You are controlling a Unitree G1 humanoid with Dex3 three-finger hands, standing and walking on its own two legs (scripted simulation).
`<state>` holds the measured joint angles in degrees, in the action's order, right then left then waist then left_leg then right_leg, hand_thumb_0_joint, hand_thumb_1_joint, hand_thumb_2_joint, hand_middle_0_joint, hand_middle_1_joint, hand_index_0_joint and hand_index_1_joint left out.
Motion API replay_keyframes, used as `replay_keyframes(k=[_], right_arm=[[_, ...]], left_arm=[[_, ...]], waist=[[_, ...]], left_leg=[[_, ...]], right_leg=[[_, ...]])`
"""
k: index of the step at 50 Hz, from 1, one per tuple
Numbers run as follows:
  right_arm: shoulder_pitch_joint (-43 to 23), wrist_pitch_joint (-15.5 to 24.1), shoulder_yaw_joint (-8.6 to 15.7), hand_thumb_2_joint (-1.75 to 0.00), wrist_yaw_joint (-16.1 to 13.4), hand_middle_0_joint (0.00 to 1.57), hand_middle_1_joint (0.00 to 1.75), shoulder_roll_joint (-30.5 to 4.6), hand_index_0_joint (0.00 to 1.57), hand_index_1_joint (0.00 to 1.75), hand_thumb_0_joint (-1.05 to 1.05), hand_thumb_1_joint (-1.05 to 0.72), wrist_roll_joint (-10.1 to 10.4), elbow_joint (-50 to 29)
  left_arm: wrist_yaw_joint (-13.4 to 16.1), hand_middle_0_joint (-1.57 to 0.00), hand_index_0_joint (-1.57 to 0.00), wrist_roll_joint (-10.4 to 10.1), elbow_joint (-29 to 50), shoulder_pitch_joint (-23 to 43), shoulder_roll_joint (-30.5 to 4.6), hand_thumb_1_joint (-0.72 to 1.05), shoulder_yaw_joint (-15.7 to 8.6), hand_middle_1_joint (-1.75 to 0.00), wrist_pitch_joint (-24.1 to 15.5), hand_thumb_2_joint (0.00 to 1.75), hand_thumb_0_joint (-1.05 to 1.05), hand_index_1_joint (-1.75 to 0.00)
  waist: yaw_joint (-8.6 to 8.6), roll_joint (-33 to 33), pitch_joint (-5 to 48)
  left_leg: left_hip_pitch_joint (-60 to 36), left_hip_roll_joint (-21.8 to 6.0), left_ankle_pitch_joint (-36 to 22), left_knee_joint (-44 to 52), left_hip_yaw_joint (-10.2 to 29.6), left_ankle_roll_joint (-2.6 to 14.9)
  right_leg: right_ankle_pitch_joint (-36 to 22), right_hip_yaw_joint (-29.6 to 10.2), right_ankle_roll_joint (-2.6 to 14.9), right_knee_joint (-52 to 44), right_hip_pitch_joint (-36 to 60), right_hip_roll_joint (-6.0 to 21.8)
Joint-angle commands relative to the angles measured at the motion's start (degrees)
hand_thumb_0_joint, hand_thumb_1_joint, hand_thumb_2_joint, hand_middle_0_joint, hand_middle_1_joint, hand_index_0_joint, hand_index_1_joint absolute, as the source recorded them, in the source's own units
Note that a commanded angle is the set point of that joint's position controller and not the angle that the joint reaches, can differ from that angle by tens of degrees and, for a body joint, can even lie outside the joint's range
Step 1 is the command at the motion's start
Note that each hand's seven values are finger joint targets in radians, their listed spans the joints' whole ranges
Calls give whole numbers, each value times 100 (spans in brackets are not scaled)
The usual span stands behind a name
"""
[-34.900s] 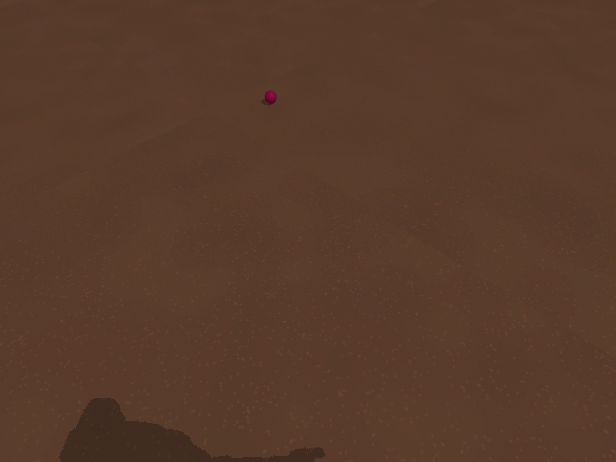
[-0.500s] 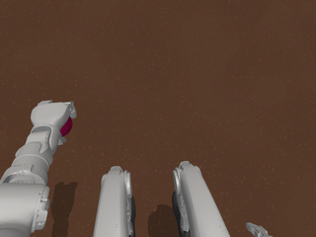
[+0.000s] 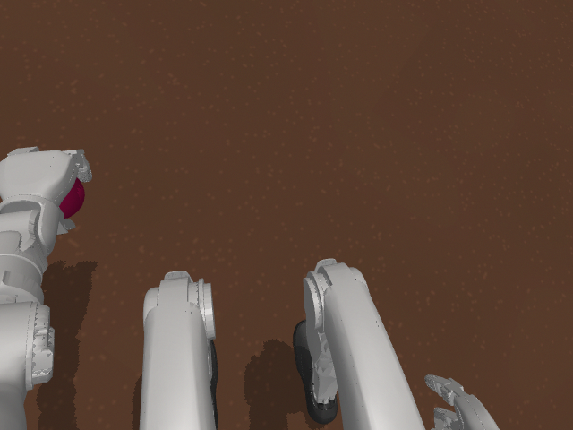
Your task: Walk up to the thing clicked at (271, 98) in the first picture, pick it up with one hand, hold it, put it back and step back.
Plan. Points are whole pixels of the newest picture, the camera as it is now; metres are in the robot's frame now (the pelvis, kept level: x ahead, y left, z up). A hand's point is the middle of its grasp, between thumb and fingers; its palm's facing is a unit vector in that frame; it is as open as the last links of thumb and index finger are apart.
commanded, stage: crouch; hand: left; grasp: from above
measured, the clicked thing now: (53, 194) +0.44 +0.33 -0.18
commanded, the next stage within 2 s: lower in 0.48 s
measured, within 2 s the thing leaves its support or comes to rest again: neither
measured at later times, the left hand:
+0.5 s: hand (71, 204) +0.44 +0.32 -0.22, palm faces -0.45 -0.08 -0.89, open 9.3 cm
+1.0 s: hand (84, 210) +0.44 +0.32 -0.28, palm faces -0.45 -0.11 -0.89, open 9.3 cm
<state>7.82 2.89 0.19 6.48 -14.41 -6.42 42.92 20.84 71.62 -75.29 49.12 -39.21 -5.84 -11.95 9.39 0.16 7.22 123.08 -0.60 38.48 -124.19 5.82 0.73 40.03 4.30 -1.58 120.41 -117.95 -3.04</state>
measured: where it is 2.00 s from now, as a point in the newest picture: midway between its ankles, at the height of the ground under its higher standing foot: (261, 395)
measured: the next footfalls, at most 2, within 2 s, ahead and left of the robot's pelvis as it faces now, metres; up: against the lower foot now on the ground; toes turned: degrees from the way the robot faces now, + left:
none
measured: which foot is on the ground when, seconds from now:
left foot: down 0.00-1.00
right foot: down 0.00-1.00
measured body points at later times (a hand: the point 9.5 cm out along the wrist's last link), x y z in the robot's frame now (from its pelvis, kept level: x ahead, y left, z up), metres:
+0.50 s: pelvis +0.00 +0.00 -0.06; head +0.24 +0.07 +0.32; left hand +0.46 +0.32 -0.17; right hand +0.05 -0.28 -0.16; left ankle +0.08 +0.12 -0.37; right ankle +0.09 -0.12 -0.37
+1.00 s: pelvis +0.00 +0.00 -0.09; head +0.25 +0.08 +0.27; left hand +0.46 +0.32 -0.23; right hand +0.06 -0.28 -0.18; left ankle +0.08 +0.12 -0.37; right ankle +0.09 -0.12 -0.37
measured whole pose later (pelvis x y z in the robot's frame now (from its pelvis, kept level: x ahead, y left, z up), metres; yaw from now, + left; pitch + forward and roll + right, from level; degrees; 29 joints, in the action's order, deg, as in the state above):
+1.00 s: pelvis +0.00 +0.00 -0.09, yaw -4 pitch +32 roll -10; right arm 5.6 2.8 -7.0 7.9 -15.5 -10.0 42.4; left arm 24.7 74.8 -85.7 53.7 -50.4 -10.1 -17.3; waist 13.4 4.0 -0.9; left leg 134.7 -0.6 39.4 -141.3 9.9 -0.2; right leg 40.1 7.9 -1.6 135.6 -128.7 -4.2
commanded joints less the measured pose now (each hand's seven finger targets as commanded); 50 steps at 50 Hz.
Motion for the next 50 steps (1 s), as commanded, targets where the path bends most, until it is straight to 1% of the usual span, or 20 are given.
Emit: replay_keyframes(k=[1,2,3,5,7,8,15,17,19,20,22,23,28,29,33,36,40,41,44,50], right_arm=[[1231,22,391,-90,-6,20,30,-1286,20,30,0,-91,-17,-24],[1186,20,413,-90,-6,20,30,-1357,20,30,0,-91,-18,-59],[1205,20,396,-90,2,20,30,-1338,20,30,0,-91,-36,-50],[1121,11,400,-90,-5,20,30,-1393,20,30,0,-91,-30,-58],[1169,13,332,-90,-2,20,30,-1381,20,30,0,-91,-44,-56],[1109,5,331,-90,1,20,30,-1383,20,30,0,-90,-41,-56],[1220,30,229,-90,16,20,30,-1431,20,30,0,-91,-104,-5],[1189,16,192,-90,13,20,30,-1425,20,30,0,-91,-86,13],[1247,29,169,-90,33,20,30,-1470,20,30,0,-91,-114,-1],[1198,11,162,-90,33,20,30,-1470,20,30,0,-91,-100,-8],[1179,-4,138,-90,28,20,30,-1480,20,30,0,-91,-106,-15],[1199,-11,94,-90,43,20,30,-1445,20,30,0,-91,-133,-17],[1106,-22,36,-90,48,20,30,-1481,20,30,0,-91,-139,-42],[1097,-29,26,-90,38,20,30,-1492,20,30,0,-91,-134,-20],[1040,-33,-26,-90,56,20,30,-1514,20,30,0,-91,-160,-42],[995,-43,-96,-90,45,20,30,-1562,20,30,0,-91,-193,-46],[1013,-23,-160,-90,68,20,30,-1608,20,30,0,-91,-268,-64],[980,-16,-179,-90,66,20,30,-1627,20,30,0,-91,-261,-30],[981,7,-205,-90,90,20,30,-1674,20,30,0,-91,-314,-54],[900,50,-283,-90,110,20,30,-1686,20,30,0,-90,-400,-60]], left_arm=[[225,-76,-82,-38,813,1873,-1665,47,-252,-102,-91,88,0,-96],[243,-77,-83,-6,786,1976,-1796,47,-316,-101,-108,86,0,-94],[239,-77,-83,9,535,1746,-1687,47,-289,-101,-92,87,0,-95],[276,-75,-81,41,661,2109,-1762,45,-274,-99,-144,85,0,-93],[309,-74,-80,45,299,1823,-1734,44,-298,-99,-108,84,0,-93],[319,-74,-80,19,519,2075,-1802,42,-286,-95,-136,83,0,-89],[296,-76,-81,0,308,2034,-2023,44,-379,-97,-188,86,0,-92],[297,-78,-83,17,345,2058,-2158,46,-413,-97,-198,87,0,-92],[257,-79,-84,41,221,1919,-2080,47,-380,-98,-198,89,0,-94],[250,-80,-84,34,432,2178,-2183,47,-353,-97,-234,89,0,-93],[290,-78,-83,26,354,2150,-2349,47,-493,-97,-259,86,0,-92],[278,-79,-84,31,53,1831,-2208,47,-431,-97,-236,87,0,-92],[251,-79,-84,29,231,2093,-2389,47,-399,-96,-285,85,0,-91],[278,-80,-84,-3,330,2127,-2471,46,-491,-94,-305,86,0,-90],[233,-78,-82,14,-107,1959,-2238,43,-256,-96,-317,85,0,-92],[299,-79,-83,19,-61,2031,-2523,45,-426,-98,-415,86,0,-93],[377,-82,-86,120,-143,2111,-2494,49,-389,-98,-528,88,0,-93],[424,-80,-85,113,-89,2200,-2598,48,-445,-97,-546,84,0,-92],[533,-81,-86,178,-175,2159,-2683,50,-520,-99,-575,85,0,-93],[732,-84,-88,255,-217,2121,-2821,52,-599,-97,-530,94,0,-93]], waist=[[6,-1494,3899],[-3,-1596,3895],[0,-1557,3716],[23,-1775,3779],[47,-1580,3513],[36,-1618,3640],[146,-1525,3592],[62,-1585,3683],[156,-1607,3584],[146,-1683,3681],[103,-1700,3713],[133,-1510,3495],[177,-1600,3437],[98,-1667,3498],[295,-1477,3093],[231,-1481,3288],[399,-1693,3109],[310,-1784,3139],[390,-1976,3206],[363,-2228,3249]], left_leg=[[-3129,3,-1182,1099,-267,77],[-3102,5,-1056,1129,-231,51],[-3178,-5,-1062,1128,-189,41],[-3062,-2,-846,1113,-172,20],[-2904,5,-759,1053,-174,37],[-2874,0,-714,1006,-162,38],[-2550,9,-850,615,-240,78],[-2587,-1,-971,544,-242,73],[-2686,-22,-1122,504,-171,51],[-2636,-18,-1097,440,-190,65],[-2473,-2,-1040,380,-239,72],[-2343,-8,-1049,319,-257,87],[-2152,-14,-848,214,-266,95],[-2177,-9,-890,212,-274,85],[-1944,-24,-750,124,-168,88],[-1926,-20,-954,-63,-190,100],[-2002,-28,-1003,-130,-121,57],[-2132,-30,-977,-105,-77,32],[-2267,-43,-1112,-178,-59,15],[-2308,-59,-1132,-259,-34,-1]], right_leg=[[-1411,234,386,-1062,1459,-107],[-1285,260,406,-958,1329,-96],[-1253,287,411,-922,1201,-90],[-1098,319,434,-790,1014,-98],[-1043,337,413,-785,979,-90],[-1009,348,427,-722,927,-108],[-1182,361,367,-578,1055,-113],[-1257,363,374,-490,1039,-127],[-1373,419,368,-389,934,-113],[-1371,416,377,-376,940,-145],[-1346,414,366,-344,1030,-146],[-1353,423,350,-384,1079,-165],[-1209,450,355,-296,1029,-188],[-1230,446,360,-263,1009,-182],[-1131,540,362,-149,763,-198],[-1310,541,325,-76,919,-209],[-1355,652,341,75,712,-220],[-1290,658,363,149,600,-199],[-1403,711,352,237,590,-214],[-1411,760,365,377,499,-238]])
